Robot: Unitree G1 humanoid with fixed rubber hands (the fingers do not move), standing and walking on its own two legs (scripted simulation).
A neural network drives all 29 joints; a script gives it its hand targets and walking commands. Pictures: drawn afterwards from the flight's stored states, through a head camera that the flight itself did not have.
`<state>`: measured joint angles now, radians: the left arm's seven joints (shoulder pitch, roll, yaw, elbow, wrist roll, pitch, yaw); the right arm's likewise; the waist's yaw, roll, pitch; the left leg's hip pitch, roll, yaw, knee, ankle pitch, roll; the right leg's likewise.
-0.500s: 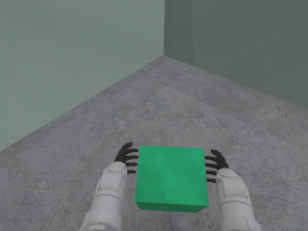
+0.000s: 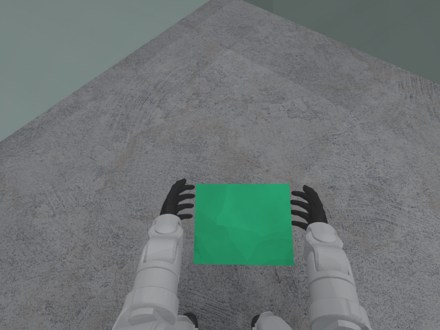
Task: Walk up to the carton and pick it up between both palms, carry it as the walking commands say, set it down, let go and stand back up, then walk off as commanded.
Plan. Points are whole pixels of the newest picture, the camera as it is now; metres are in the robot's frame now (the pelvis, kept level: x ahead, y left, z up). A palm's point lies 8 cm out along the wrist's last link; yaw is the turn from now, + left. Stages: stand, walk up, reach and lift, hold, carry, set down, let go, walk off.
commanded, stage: set down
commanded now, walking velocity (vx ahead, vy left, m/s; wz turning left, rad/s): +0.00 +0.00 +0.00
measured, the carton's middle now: (241, 225) +0.34 -0.07 -0.15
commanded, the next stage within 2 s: none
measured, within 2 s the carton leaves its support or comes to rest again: neither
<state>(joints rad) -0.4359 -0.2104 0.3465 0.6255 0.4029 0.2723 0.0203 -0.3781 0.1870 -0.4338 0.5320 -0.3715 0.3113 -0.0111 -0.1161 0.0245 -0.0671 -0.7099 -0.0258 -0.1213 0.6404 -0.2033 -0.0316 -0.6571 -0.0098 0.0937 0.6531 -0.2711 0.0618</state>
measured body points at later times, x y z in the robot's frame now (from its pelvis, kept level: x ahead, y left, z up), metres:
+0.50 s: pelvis -0.04 +0.02 -0.09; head +0.12 +0.03 +0.33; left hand +0.37 +0.09 -0.15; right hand +0.32 -0.19 -0.14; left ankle +0.06 +0.14 -0.72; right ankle +0.02 -0.16 -0.72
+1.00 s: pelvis -0.05 +0.01 -0.16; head +0.16 +0.02 +0.25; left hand +0.40 +0.07 -0.24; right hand +0.34 -0.20 -0.23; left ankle +0.06 +0.14 -0.72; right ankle +0.02 -0.16 -0.72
